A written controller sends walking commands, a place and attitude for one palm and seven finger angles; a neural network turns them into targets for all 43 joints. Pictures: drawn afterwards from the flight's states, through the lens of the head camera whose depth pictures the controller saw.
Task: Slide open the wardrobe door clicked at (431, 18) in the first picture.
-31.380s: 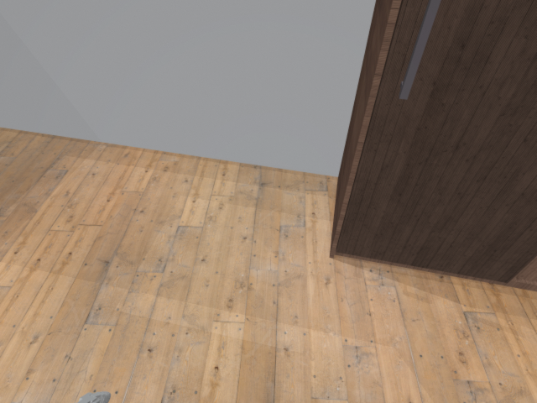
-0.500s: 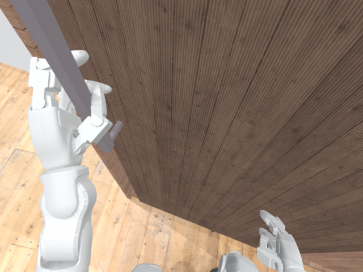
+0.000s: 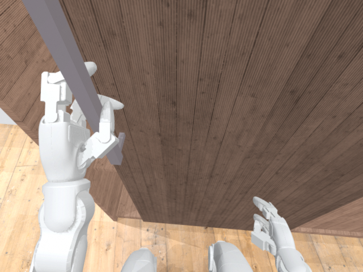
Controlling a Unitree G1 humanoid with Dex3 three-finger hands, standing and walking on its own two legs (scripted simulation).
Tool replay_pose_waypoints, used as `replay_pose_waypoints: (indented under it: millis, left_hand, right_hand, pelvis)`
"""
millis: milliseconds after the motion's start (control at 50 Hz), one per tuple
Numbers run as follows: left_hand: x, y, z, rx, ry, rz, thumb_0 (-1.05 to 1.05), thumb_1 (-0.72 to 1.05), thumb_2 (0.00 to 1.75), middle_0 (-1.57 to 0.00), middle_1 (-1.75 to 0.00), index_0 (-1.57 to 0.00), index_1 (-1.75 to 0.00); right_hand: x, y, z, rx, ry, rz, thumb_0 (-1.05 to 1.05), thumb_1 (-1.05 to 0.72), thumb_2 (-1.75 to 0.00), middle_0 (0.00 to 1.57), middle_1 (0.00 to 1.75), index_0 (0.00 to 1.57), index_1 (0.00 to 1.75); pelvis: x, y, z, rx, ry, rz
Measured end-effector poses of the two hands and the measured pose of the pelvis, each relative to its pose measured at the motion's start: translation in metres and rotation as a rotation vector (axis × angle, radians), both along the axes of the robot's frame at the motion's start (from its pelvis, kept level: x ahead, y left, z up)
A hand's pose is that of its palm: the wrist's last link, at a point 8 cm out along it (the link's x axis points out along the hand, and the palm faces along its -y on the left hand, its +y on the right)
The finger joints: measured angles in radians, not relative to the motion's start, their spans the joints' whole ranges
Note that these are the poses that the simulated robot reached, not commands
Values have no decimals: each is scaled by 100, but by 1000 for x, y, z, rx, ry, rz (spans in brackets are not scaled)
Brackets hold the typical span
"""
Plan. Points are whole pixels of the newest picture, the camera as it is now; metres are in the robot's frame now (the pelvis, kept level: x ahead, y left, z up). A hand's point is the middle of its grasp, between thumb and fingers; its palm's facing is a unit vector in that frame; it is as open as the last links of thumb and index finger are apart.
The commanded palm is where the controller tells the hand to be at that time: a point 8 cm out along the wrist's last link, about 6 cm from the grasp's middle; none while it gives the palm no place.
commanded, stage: step sideways, sliding the door along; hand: left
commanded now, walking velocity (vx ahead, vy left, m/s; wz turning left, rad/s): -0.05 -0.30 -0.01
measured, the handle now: (95, 93) +0.32 +0.17 +0.24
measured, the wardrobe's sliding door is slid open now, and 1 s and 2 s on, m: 0.14 0.21 0.37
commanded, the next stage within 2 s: none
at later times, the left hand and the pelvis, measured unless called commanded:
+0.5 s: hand (142, 132) +0.27 +0.09 +0.22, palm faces +0.24 -0.97 +0.03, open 7.1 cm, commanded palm +0.24 +0.08 +0.21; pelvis -0.08 -0.08 +0.00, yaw -1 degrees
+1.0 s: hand (168, 129) +0.28 +0.06 +0.22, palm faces +0.52 -0.85 -0.05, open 7.1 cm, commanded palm +0.25 +0.02 +0.20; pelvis -0.07 -0.20 +0.00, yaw +3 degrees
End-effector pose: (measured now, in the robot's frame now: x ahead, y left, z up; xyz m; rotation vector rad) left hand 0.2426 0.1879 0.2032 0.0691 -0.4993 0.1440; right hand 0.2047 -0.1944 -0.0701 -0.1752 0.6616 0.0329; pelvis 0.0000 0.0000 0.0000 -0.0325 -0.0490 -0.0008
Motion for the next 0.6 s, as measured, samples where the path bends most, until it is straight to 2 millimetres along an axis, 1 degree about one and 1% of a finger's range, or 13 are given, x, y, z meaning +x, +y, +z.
replay_pose_waypoints:
  millis: [40, 80, 120, 160, 200, 240, 280, 320, 380, 400, 440, 500, 600]
  left_hand:
    - [0, -4, 2, -11, 23, -12, 2, 76, 82, -46, -140, -3, -119]
    - [0, -9, 4, -30, 40, -14, 3, 75, 83, -46, -140, -4, -123]
    - [1, -14, 4, -44, 46, -3, 3, 76, 83, -46, -140, -6, -126]
    - [1, -20, 5, -47, 45, 20, 3, 76, 84, -46, -140, -6, -128]
    - [1, -25, 4, -46, 39, 54, 3, 76, 85, -46, -140, -5, -128]
    - [0, -30, 4, -27, 25, 103, 2, 76, 85, -46, -140, -3, -127]
    - [0, -35, 4, -16, 26, 147, 0, 76, 85, -46, -140, -2, -125]
    - [-1, -40, 5, -27, 45, 162, 0, 76, 85, -46, -140, -3, -125]
    - [-2, -44, 6, -47, 59, 153, 1, 76, 85, -46, -140, -5, -125]
    - [-2, -44, 6, -53, 56, 144, 2, 76, 84, -46, -140, -6, -125]
    - [-1, -45, 4, -54, 40, 116, 2, 76, 84, -46, -140, -6, -122]
    - [-1, -47, 4, -65, 36, 93, 2, 77, 83, -46, -140, -7, -120]
    - [-2, -54, 7, -102, 79, 96, 3, 77, 83, -46, -140, -10, -122]
  right_hand:
    - [-14, 4, 2, 22, 27, 2, 1, -90, -90, 20, 29, 21, 31]
    - [-28, 4, 4, 38, 50, 4, 1, -90, -90, 20, 29, 20, 30]
    - [-40, -1, 4, 47, 64, 4, 1, -90, -90, 21, 30, 20, 30]
    - [-52, -11, 2, 52, 71, 1, 1, -90, -90, 21, 30, 20, 30]
    - [-63, -25, -3, 55, 70, -3, 1, -90, -90, 21, 30, 20, 30]
    - [-73, -42, -12, 61, 65, -10, 1, -90, -90, 21, 30, 20, 30]
    - [-84, -62, -22, 48, 83, -32, 1, -90, -90, 21, 30, 20, 30]
    - [-97, -80, -27, 10, 128, -61, 1, -90, -90, 21, 30, 20, 30]
    - [-113, -103, -27, -67, 202, -90, 1, -90, -90, 21, 30, 20, 30]
    - [-117, -109, -26, -91, 218, -98, 1, -90, -90, 20, 30, 20, 30]
    - [-121, -119, -26, -130, 211, -119, 1, -90, -90, 20, 29, 20, 30]
    - [-127, -124, -18, -123, 215, -137, 1, -91, -90, 20, 29, 19, 30]
    - [-128, -119, 5, -104, 210, -69, 1, -91, -90, 20, 29, 19, 30]
  pelvis:
    - [-8, -4, 7, -22, 10, -26]
    - [-16, -9, 12, -40, 19, -49]
    - [-26, -17, 14, -52, 27, -61]
    - [-37, -29, 14, -55, 34, -64]
    - [-48, -42, 10, -50, 40, -60]
    - [-59, -58, 0, -14, 48, -61]
    - [-69, -67, -4, -13, 40, -50]
    - [-73, -69, -1, -1, 34, -25]
    - [-73, -70, 4, 28, 37, -6]
    - [-72, -70, 4, 30, 38, -4]
    - [-73, -67, -4, -1, 34, -19]
    - [-83, -75, 0, -12, -14, -21]
    - [-93, -95, 18, -60, -27, -8]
